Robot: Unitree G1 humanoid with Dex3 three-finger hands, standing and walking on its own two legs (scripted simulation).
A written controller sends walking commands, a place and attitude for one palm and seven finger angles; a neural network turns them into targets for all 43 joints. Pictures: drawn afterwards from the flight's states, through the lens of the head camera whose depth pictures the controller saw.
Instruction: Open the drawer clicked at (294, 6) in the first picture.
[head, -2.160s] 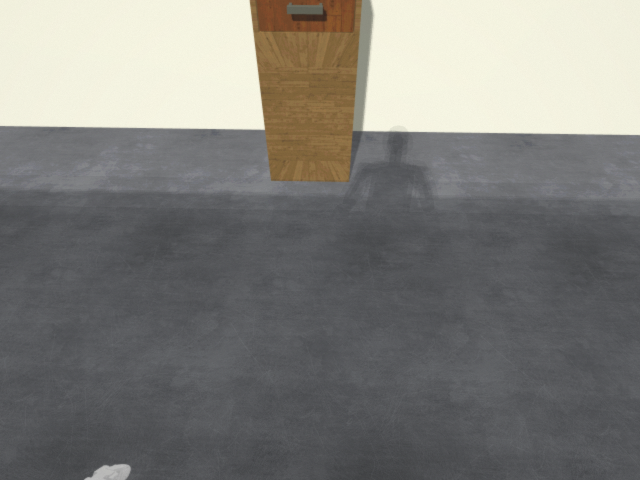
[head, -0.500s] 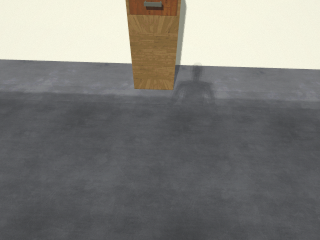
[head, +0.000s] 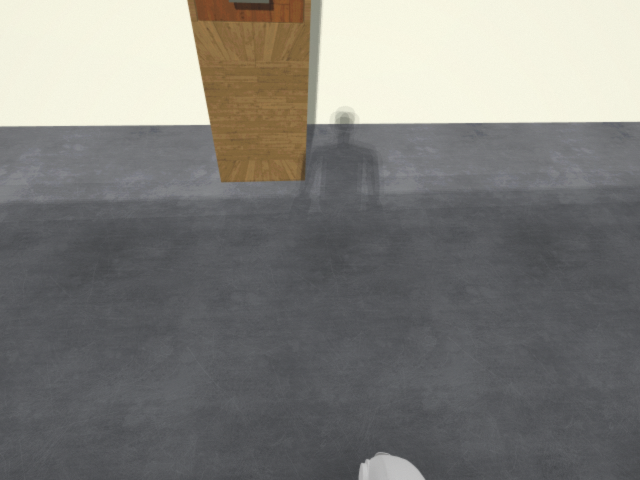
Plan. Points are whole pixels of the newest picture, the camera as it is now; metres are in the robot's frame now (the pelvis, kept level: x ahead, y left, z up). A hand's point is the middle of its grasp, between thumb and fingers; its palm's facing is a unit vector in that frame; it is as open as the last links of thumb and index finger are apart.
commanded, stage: walk to a spot facing it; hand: left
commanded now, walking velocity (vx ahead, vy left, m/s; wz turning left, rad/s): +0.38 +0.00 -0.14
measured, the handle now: out of the picture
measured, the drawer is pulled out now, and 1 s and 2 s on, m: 0.00 0.00 0.00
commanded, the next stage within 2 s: turn to face it in 1.16 s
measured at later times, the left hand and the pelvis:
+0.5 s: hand (218, 430) +0.22 +0.16 -0.18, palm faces +0.06 -0.99 -0.15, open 7.3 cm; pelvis +0.21 -0.02 +0.00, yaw +0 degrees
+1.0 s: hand (255, 270) +0.51 +0.14 -0.17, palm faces -0.12 -0.97 -0.20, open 7.4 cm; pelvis +0.42 -0.04 +0.00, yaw -5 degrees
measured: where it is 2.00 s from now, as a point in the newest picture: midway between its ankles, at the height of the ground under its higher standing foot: (331, 329)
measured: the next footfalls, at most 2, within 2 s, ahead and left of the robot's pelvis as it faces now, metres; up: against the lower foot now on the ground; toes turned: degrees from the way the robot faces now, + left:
right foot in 0.16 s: +0.23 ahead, -0.13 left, +0.00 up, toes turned -8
left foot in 0.54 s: +0.34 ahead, +0.10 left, +0.00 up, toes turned +11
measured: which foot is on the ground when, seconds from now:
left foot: down 0.00-0.16, up 0.18-0.52, down 0.54-1.00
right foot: up 0.00-0.14, down 0.16-0.56, up 0.58-1.00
